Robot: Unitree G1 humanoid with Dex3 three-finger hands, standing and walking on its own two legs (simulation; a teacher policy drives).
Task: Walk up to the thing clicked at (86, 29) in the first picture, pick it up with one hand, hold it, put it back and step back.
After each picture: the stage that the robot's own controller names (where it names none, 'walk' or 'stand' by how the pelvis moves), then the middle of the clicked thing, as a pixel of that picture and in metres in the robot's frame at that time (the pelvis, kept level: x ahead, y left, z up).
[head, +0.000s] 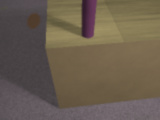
stand; (88, 14) +0.73 -0.01 +0.07
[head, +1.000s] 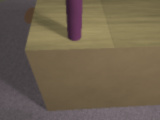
walk; (74, 14) +0.65 +0.08 +0.09
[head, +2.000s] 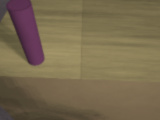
stand; (29, 36) +0.47 +0.23 +0.10
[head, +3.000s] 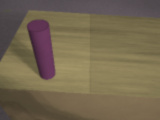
walk; (43, 53) +0.46 +0.18 +0.06
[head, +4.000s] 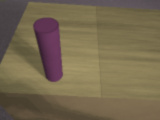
stand; (50, 54) +0.42 +0.13 +0.07
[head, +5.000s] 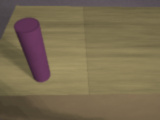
stand; (35, 54) +0.42 +0.19 +0.08
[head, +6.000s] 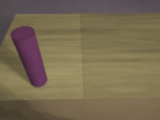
stand; (32, 60) +0.42 +0.20 +0.07
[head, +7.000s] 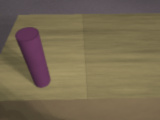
stand; (36, 61) +0.42 +0.19 +0.06
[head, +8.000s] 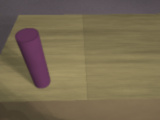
stand; (36, 62) +0.42 +0.19 +0.06
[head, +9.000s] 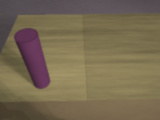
rise first; (35, 62) +0.41 +0.19 +0.06
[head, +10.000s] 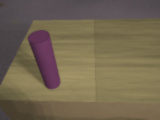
rise first; (46, 63) +0.42 +0.18 +0.07
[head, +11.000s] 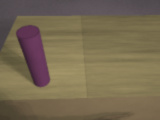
go down; (36, 60) +0.43 +0.17 +0.07
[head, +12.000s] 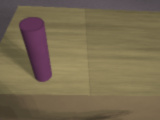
go down; (38, 54) +0.43 +0.17 +0.08
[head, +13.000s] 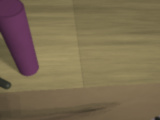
close in; (20, 44) +0.42 +0.18 +0.11
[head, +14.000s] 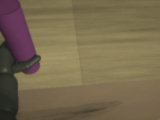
close; (20, 43) +0.43 +0.18 +0.12
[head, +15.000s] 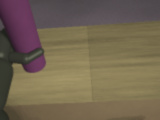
lift; (22, 30) +0.34 +0.16 +0.30
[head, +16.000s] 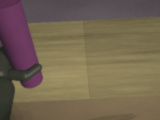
hold; (20, 49) +0.33 +0.18 +0.23
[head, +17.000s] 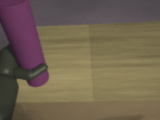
hold; (27, 47) +0.32 +0.16 +0.25
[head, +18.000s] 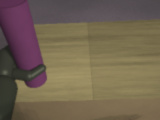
hold; (25, 48) +0.33 +0.17 +0.24
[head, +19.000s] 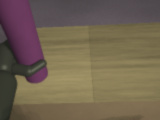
crouch; (25, 43) +0.32 +0.16 +0.26
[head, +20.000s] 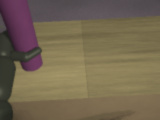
crouch; (22, 32) +0.40 +0.18 +0.24
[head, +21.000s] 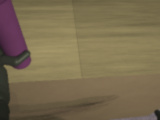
lower; (10, 36) +0.45 +0.20 +0.12
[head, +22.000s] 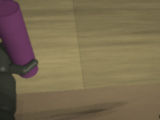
lower; (18, 45) +0.42 +0.19 +0.12
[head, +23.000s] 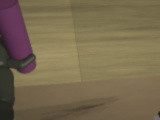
lower; (16, 40) +0.44 +0.19 +0.13
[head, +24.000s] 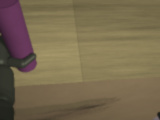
lower; (17, 39) +0.44 +0.19 +0.13
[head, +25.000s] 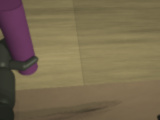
draw back; (19, 42) +0.44 +0.19 +0.12
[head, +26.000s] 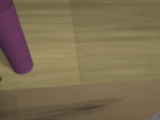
withdraw; (12, 42) +0.42 +0.19 +0.12
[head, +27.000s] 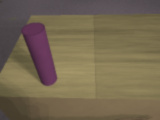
sink last; (42, 58) +0.42 +0.19 +0.10
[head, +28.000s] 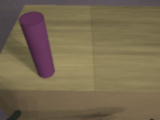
stand; (40, 49) +0.43 +0.18 +0.10
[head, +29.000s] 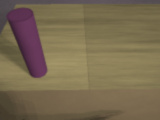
stand; (31, 47) +0.43 +0.19 +0.12
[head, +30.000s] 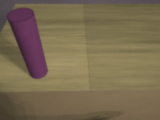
stand; (31, 48) +0.43 +0.19 +0.13
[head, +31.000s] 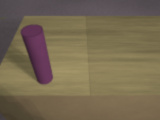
stand; (39, 57) +0.44 +0.19 +0.07
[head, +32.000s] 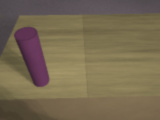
stand; (34, 60) +0.43 +0.20 +0.06
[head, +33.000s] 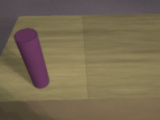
stand; (34, 62) +0.42 +0.20 +0.06
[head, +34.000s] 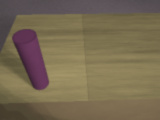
walk; (34, 63) +0.41 +0.20 +0.06
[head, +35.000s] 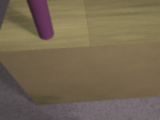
walk; (40, 11) +0.60 +0.20 +0.08
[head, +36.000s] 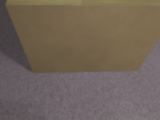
walk; out of the picture +0.92 +0.22 +0.09
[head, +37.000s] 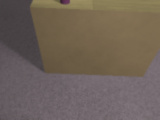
stand; out of the picture +1.05 +0.16 +0.08
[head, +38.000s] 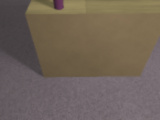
stand; out of the picture +1.07 +0.18 +0.06
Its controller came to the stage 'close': yes
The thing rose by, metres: 0.20
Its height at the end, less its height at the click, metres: +0.00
